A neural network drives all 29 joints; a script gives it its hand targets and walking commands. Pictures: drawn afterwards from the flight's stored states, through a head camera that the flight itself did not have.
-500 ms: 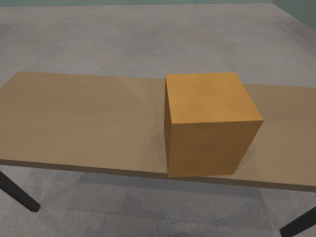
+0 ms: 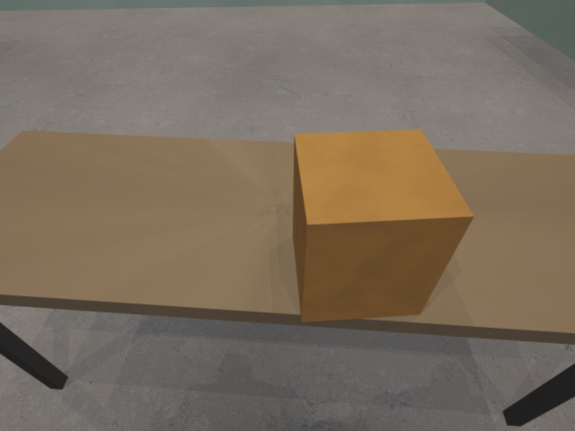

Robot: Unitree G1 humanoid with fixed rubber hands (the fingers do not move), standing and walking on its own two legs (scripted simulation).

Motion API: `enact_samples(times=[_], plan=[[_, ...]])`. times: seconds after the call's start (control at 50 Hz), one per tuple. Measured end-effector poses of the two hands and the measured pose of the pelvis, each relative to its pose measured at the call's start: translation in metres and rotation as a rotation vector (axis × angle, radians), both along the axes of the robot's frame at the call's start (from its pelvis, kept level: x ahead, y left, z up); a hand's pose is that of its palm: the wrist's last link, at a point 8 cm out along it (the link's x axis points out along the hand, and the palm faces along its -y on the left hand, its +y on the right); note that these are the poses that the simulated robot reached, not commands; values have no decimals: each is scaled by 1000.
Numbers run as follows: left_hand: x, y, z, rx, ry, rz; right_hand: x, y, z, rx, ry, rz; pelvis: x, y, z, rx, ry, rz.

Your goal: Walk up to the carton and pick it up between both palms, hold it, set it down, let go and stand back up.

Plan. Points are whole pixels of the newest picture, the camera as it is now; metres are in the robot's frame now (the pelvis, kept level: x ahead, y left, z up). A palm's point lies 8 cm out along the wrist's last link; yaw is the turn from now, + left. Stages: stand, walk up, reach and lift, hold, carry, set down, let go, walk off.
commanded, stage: walk up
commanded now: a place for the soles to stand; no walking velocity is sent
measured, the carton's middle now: (359, 228) +0.45 -0.10 +0.03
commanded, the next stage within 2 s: none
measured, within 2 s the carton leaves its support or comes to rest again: neither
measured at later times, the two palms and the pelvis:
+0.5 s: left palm out of the picture +0.07 +0.32 -0.09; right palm out of the picture +0.07 -0.30 -0.10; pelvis +0.00 +0.01 +0.00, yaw -1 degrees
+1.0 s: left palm out of the picture +0.08 +0.35 -0.09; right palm out of the picture +0.07 -0.27 -0.11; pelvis +0.00 +0.04 +0.00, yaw -2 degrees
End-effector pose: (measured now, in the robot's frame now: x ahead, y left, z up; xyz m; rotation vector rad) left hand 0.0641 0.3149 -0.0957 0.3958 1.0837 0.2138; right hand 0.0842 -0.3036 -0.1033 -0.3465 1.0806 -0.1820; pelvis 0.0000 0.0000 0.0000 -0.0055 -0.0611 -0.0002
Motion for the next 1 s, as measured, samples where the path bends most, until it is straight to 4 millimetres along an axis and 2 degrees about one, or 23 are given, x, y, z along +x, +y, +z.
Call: enact_samples(times=[0.08, 0.22, 0.3, 0.38, 0.52, 0.6, 0.68, 0.76, 0.92, 1.0], plan=[[2, -3, 5, 4, -21, -5, -2, 0, -3, 10, 15, -7, -1, -1, 1, 2, -1, -1], [-4, 14, -1, 2, -10, 7, -4, 16, 0, 0, 1, 1, -4, 15, 0, -14, -5, 2], [-6, 18, -4, -9, 17, 8, -5, 16, 7, -16, -3, 1, -5, 18, 2, -18, 2, -1], [-3, 15, -4, -12, 26, -3, -6, 13, 8, -19, 1, -5, -3, 15, 2, -11, 8, -8], [7, 5, 4, 5, -9, -27, -12, 6, -1, 7, 23, -30, -2, 7, 2, 6, 6, -24], [4, 12, 7, 15, -13, -19, -12, 13, -2, 12, 26, -26, -4, 13, 3, 9, 4, -18], [-2, 26, 2, 8, 5, -9, -13, 28, -3, 8, 21, -19, -6, 28, 1, -4, 8, -14], [-3, 34, -1, -1, 27, -8, -12, 33, 4, -7, 13, -17, -6, 35, 3, -13, 12, -17], [12, 32, 2, 6, 12, -42, -17, 31, -1, 3, 27, -44, -1, 34, 1, 0, 18, -41], [13, 35, 5, 10, -10, -42, -16, 36, -2, 9, 30, -45, -1, 38, 3, 0, 9, -38]])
